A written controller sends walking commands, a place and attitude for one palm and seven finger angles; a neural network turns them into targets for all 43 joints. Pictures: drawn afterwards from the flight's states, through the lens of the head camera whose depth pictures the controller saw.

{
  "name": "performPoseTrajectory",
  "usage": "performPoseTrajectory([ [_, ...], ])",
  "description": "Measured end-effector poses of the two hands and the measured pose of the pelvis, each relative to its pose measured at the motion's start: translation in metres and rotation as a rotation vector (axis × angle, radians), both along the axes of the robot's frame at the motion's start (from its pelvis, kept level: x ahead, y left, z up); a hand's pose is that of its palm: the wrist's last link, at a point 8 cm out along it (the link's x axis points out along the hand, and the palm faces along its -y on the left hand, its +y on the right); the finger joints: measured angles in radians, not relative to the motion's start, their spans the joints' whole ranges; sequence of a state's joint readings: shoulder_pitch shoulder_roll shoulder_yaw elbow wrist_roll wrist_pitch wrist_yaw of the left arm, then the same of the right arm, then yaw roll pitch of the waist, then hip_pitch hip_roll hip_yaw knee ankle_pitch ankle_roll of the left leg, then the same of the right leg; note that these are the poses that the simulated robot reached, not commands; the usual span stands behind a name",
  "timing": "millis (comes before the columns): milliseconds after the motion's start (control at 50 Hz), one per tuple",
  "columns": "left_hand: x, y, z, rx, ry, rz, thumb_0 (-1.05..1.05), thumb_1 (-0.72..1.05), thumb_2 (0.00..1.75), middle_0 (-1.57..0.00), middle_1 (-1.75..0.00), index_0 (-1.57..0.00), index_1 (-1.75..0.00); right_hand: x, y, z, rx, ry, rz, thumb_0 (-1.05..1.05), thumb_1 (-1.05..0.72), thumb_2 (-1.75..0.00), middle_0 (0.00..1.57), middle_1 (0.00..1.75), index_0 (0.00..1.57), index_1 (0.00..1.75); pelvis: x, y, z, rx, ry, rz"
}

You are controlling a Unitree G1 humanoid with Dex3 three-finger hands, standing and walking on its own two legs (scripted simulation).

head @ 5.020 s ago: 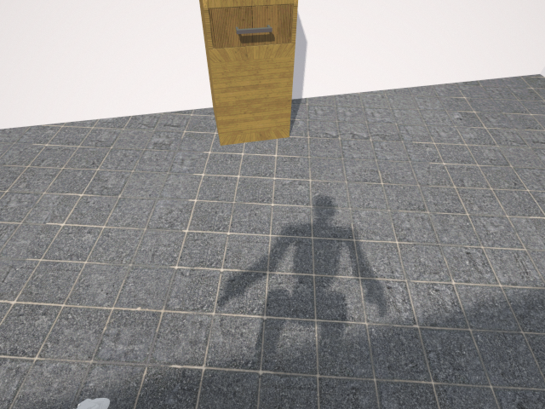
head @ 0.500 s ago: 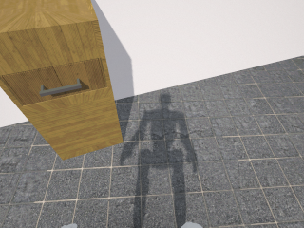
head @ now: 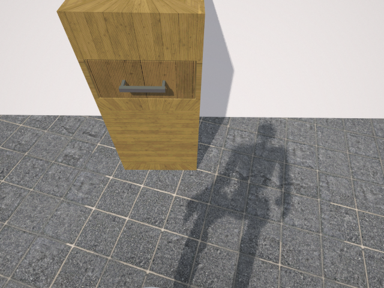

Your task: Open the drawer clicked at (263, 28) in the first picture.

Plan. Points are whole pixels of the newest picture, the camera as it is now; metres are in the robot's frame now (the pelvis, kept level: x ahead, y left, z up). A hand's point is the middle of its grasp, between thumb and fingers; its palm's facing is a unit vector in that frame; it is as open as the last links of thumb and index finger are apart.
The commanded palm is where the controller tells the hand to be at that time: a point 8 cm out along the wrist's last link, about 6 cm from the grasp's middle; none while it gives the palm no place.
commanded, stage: take the last steps up to it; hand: left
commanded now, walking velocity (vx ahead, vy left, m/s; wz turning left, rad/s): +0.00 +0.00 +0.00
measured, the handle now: (143, 85) +0.77 +0.25 -0.10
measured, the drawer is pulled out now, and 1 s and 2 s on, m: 0.00 0.00 0.00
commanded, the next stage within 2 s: come to a stop and stand still in 1.00 s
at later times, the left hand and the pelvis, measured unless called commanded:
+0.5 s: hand out of the picture +0.10 +0.19 -0.16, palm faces +0.12 -0.97 -0.21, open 7.4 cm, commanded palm none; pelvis +0.06 +0.00 -0.01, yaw +5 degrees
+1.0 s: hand (92, 281) +0.14 +0.25 -0.18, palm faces +0.13 -0.98 -0.15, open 7.4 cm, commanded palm none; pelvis +0.20 +0.09 +0.00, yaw +4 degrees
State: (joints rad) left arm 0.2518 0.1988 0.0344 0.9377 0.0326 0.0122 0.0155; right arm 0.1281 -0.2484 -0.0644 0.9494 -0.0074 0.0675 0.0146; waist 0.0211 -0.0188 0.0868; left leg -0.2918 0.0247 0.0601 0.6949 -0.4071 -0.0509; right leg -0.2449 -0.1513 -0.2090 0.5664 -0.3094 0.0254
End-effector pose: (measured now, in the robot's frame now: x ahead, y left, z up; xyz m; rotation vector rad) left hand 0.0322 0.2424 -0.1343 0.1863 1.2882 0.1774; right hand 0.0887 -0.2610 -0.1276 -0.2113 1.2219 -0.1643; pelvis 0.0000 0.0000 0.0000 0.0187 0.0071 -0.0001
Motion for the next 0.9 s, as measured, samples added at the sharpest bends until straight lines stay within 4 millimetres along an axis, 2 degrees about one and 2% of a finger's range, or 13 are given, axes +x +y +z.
performPoseTrajectory([
  [60,-0.025,0.021,-0.016,-0.007,0.061,0.058,0.0,0.9,0.9,-0.2,-0.3,-0.21,-0.3,0.022,0.02,0.002,-0.019,-0.053,0.056,0.0,-0.91,-0.9,0.2,0.3,0.2,0.3,0.0,0.012,-0.008,-0.013,-0.001,0.016],
  [100,-0.036,0.031,-0.017,-0.003,0.103,0.077,0.0,0.9,0.9,-0.2,-0.3,-0.2,-0.3,0.03,0.032,0.008,-0.019,-0.075,0.08,0.0,-0.91,-0.9,0.2,0.3,0.2,0.3,0.001,0.016,-0.006,-0.016,-0.009,0.016],
  [180,-0.037,0.04,-0.009,-0.01,0.105,0.094,0.01,0.91,0.9,-0.19,-0.3,-0.2,-0.3,0.03,0.05,0.014,-0.004,-0.085,0.094,0.0,-0.91,-0.9,0.2,0.3,0.2,0.3,0.006,0.023,0.003,-0.034,-0.017,0.033],
  [260,-0.018,0.039,0.0,-0.015,0.052,0.087,0.01,0.91,0.9,-0.19,-0.3,-0.2,-0.3,0.016,0.059,0.009,0.028,-0.051,0.084,0.0,-0.91,-0.9,0.2,0.3,0.2,0.3,0.014,0.024,0.008,-0.032,-0.025,0.051],
  [360,0.021,0.025,0.007,-0.014,-0.019,0.055,0.01,0.91,0.9,-0.19,-0.3,-0.2,-0.3,-0.011,0.047,-0.006,0.045,0.037,0.034,-0.01,-0.92,-0.9,0.21,0.3,0.2,0.3,0.029,0.019,0.006,-0.01,-0.033,0.06],
  [440,0.053,0.008,0.004,-0.004,-0.089,0.037,0.0,0.91,0.9,-0.19,-0.3,-0.2,-0.3,-0.032,0.034,-0.028,0.066,0.134,0.002,0.0,-0.92,-0.9,0.2,0.3,0.2,0.3,0.047,0.008,-0.006,0.002,-0.045,0.072],
  [480,0.059,0.0,0.005,-0.008,-0.117,0.056,0.0,0.91,0.9,-0.19,-0.3,-0.2,-0.3,-0.036,0.03,-0.032,0.073,0.188,0.006,0.0,-0.92,-0.9,0.2,0.3,0.2,0.3,0.055,0.005,-0.007,-0.008,-0.053,0.09],
  [520,0.056,-0.006,0.007,-0.013,-0.112,0.086,0.0,0.91,0.9,-0.2,-0.3,-0.2,-0.3,-0.031,0.028,-0.028,0.079,0.218,0.01,0.0,-0.92,-0.9,0.2,0.3,0.2,0.3,0.064,0.004,-0.002,-0.007,-0.053,0.094],
  [640,0.03,-0.011,0.01,-0.033,0.032,0.132,0.0,0.93,0.9,-0.2,-0.3,-0.2,-0.3,0.014,0.035,-0.011,0.086,0.171,0.015,0.0,-0.91,-0.9,0.2,0.3,0.2,0.3,0.093,0.009,0.011,-0.006,-0.035,0.103],
  [760,0.013,-0.008,0.003,-0.095,0.16,0.19,0.0,0.91,0.9,-0.2,-0.3,-0.2,-0.3,0.08,0.064,-0.004,0.083,0.114,0.067,0.0,-0.91,-0.9,0.2,0.3,0.2,0.3,0.125,0.031,0.011,-0.02,-0.024,0.112],
  [840,0.014,0.008,-0.011,-0.13,0.232,0.229,0.0,0.91,0.9,-0.2,-0.3,-0.2,-0.3,0.134,0.089,-0.005,0.051,0.049,0.106,0.0,-0.93,-0.9,0.2,0.3,0.2,0.3,0.152,0.057,0.001,-0.038,-0.022,0.113],
  [900,0.03,0.027,-0.023,-0.141,0.277,0.218,0.0,0.91,0.9,-0.2,-0.3,-0.2,-0.3,0.163,0.107,-0.009,0.029,-0.011,0.108,0.0,-0.92,-0.9,0.2,0.3,0.2,0.3,0.17,0.075,-0.01,-0.032,-0.022,0.099],
])
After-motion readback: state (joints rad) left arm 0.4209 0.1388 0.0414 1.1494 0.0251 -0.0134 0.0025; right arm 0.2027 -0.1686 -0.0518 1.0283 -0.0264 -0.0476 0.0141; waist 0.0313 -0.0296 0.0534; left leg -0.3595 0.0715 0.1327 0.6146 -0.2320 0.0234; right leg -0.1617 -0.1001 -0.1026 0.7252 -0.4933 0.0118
